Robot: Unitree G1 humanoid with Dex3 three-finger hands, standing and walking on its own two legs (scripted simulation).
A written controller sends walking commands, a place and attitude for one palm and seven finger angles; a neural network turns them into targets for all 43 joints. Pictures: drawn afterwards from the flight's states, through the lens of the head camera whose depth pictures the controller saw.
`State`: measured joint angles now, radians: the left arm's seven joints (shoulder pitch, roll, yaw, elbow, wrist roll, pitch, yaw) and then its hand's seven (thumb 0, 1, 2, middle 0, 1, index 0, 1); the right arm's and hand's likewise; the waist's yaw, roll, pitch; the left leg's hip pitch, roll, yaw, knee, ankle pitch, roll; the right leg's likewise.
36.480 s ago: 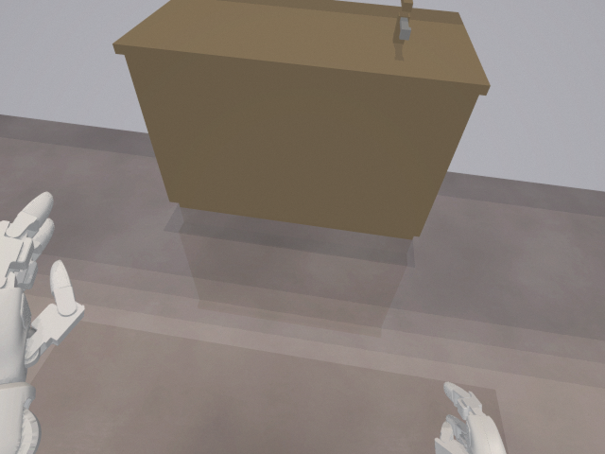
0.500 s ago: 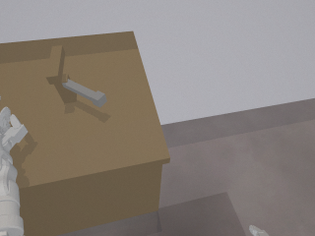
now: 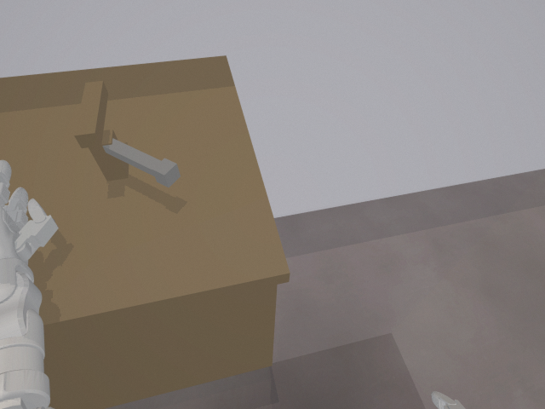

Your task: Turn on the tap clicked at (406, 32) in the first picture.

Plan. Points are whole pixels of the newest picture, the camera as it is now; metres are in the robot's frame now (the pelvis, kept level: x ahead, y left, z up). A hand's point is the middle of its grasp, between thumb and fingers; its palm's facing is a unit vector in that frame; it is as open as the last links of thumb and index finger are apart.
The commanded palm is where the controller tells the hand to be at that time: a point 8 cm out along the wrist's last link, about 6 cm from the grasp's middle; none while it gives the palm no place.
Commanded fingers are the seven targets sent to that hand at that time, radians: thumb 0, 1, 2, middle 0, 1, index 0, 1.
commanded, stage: push the lever round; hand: left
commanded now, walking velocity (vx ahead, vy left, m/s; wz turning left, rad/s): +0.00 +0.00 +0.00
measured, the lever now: (166, 172) +0.43 +0.18 +0.10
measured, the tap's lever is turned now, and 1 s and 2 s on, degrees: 47 47 47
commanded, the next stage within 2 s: none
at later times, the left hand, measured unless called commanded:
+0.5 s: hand (81, 218) +0.35 +0.29 +0.09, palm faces +0.52 -0.85 -0.08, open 7.8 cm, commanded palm +0.30 +0.32 +0.09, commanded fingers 0.00 0.90 0.90 -0.15 -0.15 -0.15 -0.15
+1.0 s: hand (105, 211) +0.37 +0.26 +0.09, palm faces +0.62 -0.78 -0.07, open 7.8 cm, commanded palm +0.32 +0.29 +0.09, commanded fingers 0.00 0.90 0.90 -0.15 -0.15 -0.15 -0.15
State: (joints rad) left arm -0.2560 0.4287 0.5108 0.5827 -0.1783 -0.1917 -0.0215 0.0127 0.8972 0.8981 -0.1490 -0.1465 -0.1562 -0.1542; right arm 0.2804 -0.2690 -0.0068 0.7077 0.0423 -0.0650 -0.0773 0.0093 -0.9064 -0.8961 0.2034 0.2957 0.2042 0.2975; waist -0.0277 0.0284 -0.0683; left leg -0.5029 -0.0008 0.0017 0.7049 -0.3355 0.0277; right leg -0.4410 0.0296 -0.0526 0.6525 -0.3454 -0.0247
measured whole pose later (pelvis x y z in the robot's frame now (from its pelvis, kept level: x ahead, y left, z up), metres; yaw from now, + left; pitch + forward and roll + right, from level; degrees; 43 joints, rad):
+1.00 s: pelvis +0.00 -0.01 +0.00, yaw +1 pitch +7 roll -1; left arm -0.33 0.24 0.35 0.54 -0.08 -0.17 0.35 0.01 0.90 0.90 -0.15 -0.15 -0.15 -0.15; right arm 0.22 -0.25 -0.01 0.74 0.01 -0.03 -0.05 0.01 -0.91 -0.90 0.20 0.30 0.20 0.30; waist -0.02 0.04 -0.07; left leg -0.49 0.00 -0.01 0.70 -0.33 0.01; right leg -0.43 0.03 -0.07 0.66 -0.35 -0.04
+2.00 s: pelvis +0.00 -0.01 +0.00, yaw +1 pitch +8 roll -1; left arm -0.61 0.09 0.33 0.78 0.06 -0.11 0.76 0.01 0.90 0.90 -0.15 -0.15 -0.15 -0.15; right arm 0.22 -0.22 -0.03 0.78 -0.05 0.02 0.01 0.01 -0.91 -0.90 0.20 0.30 0.20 0.30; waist -0.05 0.04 -0.11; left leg -0.54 -0.01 -0.02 0.73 -0.34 0.01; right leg -0.48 0.02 -0.07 0.69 -0.36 -0.04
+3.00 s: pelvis -0.01 -0.03 -0.01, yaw +1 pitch +13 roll -1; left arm -0.86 0.18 0.47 1.09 0.15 -0.20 0.92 0.02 0.95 0.90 -0.14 -0.14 -0.02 -0.12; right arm 0.27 -0.22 -0.03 0.80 -0.10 0.03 0.02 0.01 -0.91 -0.90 0.20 0.30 0.20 0.30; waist -0.13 0.03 -0.12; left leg -0.67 0.01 -0.04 0.78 -0.33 -0.01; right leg -0.61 0.04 -0.09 0.75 -0.37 -0.06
